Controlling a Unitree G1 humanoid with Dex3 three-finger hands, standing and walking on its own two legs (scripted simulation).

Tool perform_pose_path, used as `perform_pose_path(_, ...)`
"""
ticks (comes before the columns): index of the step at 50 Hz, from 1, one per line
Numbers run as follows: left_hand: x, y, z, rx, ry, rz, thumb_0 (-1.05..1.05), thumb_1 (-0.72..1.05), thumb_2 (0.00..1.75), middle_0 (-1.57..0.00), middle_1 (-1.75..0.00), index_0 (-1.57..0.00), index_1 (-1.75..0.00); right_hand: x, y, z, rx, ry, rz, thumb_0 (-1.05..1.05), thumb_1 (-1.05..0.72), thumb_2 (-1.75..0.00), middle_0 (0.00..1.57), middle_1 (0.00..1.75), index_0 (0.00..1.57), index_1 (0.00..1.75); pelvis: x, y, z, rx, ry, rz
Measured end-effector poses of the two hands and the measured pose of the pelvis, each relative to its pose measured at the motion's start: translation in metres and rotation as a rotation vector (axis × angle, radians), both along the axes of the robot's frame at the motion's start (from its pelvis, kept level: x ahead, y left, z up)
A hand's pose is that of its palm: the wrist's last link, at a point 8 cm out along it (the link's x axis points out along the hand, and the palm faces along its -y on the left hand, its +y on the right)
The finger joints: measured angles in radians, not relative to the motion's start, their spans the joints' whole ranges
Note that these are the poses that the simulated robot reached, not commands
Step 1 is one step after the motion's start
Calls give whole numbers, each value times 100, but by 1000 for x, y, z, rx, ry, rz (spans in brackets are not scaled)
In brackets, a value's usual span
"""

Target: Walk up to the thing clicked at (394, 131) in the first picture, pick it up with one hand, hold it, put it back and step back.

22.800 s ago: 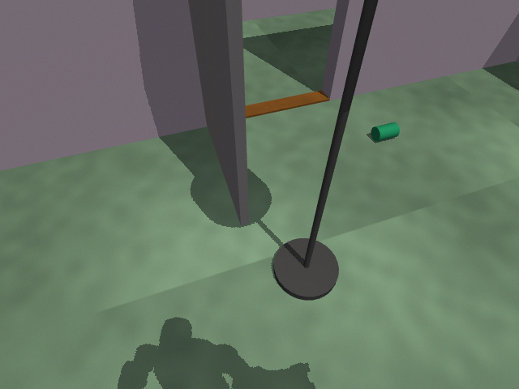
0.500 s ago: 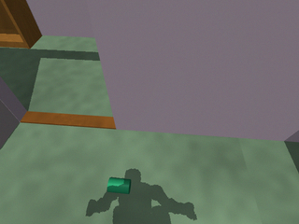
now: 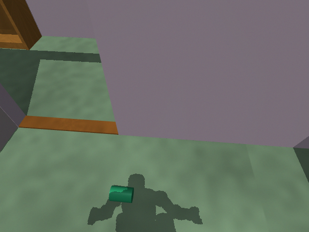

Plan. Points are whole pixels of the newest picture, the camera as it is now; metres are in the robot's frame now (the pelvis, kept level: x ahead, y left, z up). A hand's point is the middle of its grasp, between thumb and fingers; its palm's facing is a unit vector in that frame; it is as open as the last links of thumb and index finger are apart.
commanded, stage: stand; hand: left
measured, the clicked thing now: (121, 194) +0.45 +0.20 -0.74
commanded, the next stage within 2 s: none
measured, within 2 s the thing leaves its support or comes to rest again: neither
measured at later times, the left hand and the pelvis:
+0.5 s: hand out of the picture +0.09 +0.25 -0.15, palm faces -0.02 -0.94 -0.35, open 7.4 cm; pelvis +0.01 -0.01 +0.00, yaw +0 degrees
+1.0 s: hand out of the picture +0.09 +0.25 -0.15, palm faces -0.03 -0.94 -0.35, open 7.4 cm; pelvis +0.01 -0.01 +0.00, yaw +0 degrees
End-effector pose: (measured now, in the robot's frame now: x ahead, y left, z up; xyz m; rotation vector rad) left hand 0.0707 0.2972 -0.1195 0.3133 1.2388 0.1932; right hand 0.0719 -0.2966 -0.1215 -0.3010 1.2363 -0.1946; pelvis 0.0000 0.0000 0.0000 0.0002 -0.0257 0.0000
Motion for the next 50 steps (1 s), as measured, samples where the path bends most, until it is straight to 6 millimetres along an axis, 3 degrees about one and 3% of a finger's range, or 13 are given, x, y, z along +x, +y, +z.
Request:
perform_pose_path(17, 13, -5, 3, 9, -11, 0, 0, 90, 89, -20, -30, -20, -30, 14, -6, 0, -1, -11, 4, 1, -90, -90, 20, 30, 20, 30, 10, -6, 0, 0, -3, -2)
perform_pose_path(50, 11, -8, 3, 10, 0, -2, 0, 90, 89, -20, -30, -20, -30, 5, -10, -1, -3, 6, 2, 1, -90, -90, 20, 30, 20, 30, 11, -10, 0, 1, -5, -7)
